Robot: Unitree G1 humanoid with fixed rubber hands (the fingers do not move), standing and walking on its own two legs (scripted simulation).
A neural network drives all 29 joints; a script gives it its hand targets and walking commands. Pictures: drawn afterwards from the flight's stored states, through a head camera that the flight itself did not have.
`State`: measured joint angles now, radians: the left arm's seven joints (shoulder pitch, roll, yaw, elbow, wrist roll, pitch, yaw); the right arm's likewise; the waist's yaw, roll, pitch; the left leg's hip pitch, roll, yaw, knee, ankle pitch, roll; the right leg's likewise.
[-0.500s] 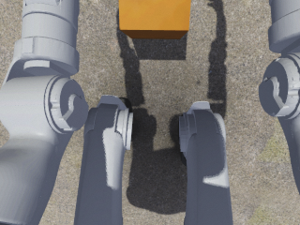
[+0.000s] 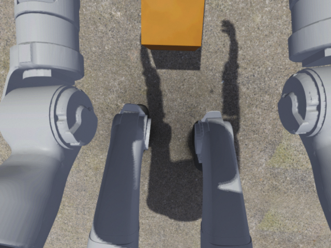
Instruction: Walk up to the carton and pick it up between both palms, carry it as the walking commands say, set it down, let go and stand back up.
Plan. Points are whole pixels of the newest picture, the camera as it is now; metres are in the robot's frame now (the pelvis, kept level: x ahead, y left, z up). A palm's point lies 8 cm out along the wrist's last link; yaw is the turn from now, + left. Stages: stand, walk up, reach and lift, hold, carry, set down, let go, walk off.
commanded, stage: set down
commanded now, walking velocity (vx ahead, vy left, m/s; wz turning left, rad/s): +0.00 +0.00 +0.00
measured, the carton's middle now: out of the picture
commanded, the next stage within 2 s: let go in 0.50 s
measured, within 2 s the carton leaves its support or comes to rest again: neither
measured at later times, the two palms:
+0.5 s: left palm out of the picture +0.58 +0.17 +0.03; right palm out of the picture +0.61 -0.14 +0.04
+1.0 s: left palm out of the picture +0.51 +0.26 +0.08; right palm out of the picture +0.54 -0.13 +0.08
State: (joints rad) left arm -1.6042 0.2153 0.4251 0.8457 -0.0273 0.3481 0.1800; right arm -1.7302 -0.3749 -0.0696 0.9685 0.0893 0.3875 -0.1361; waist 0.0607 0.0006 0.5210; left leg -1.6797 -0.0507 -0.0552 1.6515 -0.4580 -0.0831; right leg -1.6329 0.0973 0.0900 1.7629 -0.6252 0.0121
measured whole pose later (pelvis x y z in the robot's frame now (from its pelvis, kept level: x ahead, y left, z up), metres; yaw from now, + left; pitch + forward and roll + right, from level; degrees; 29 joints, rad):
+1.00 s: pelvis +0.12 +0.03 +0.19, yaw -1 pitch +31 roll -1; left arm -0.68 0.20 0.21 0.70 0.03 0.16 -0.01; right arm -0.75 -0.12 -0.22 0.74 -0.06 0.16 -0.15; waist 0.06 0.00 0.06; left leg -1.05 -0.04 -0.08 0.87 -0.30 -0.02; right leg -0.98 0.04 0.09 0.89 -0.38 0.01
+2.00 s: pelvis +0.10 -0.04 +0.24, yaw +1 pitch -4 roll +3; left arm 0.23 0.16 0.07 0.48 0.04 0.17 -0.11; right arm 0.25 -0.18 -0.05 0.53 -0.06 0.08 -0.03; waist 0.06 -0.03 -0.02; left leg -0.11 -0.02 -0.05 0.43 -0.22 -0.02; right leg -0.11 0.04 0.03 0.51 -0.33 -0.07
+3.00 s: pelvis +0.08 +0.01 +0.24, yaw +2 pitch -3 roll +0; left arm 0.23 0.25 0.07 0.67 0.04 0.01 0.00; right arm 0.27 -0.29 -0.05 0.61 -0.06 0.02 -0.01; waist 0.06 -0.03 0.00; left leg -0.22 -0.03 -0.04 0.52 -0.25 0.01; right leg -0.17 0.02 0.01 0.51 -0.29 -0.02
